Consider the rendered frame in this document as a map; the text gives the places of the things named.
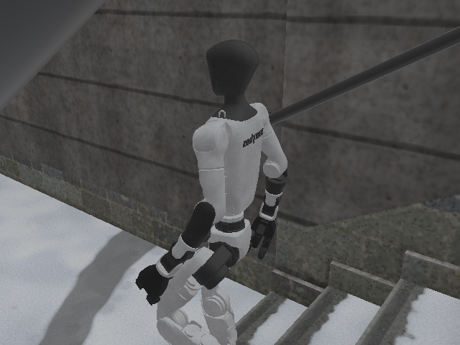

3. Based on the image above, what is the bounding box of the left robot forearm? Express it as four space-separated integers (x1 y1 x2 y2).
156 202 216 278

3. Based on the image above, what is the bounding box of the right robot upper arm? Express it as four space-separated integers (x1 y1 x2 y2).
250 103 288 178

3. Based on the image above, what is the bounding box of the robot torso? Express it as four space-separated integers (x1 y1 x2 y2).
203 110 264 268

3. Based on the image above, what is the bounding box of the right robot forearm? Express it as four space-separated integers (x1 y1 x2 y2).
259 169 288 221

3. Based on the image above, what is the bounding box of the robot right hand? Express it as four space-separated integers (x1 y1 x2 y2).
247 215 276 259

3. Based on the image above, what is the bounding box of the left robot shin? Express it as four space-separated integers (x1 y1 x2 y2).
157 317 220 345

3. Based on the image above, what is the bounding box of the left robot upper arm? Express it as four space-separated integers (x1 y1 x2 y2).
193 121 229 224

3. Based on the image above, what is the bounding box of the robot left hand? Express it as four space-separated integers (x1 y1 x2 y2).
135 264 173 305

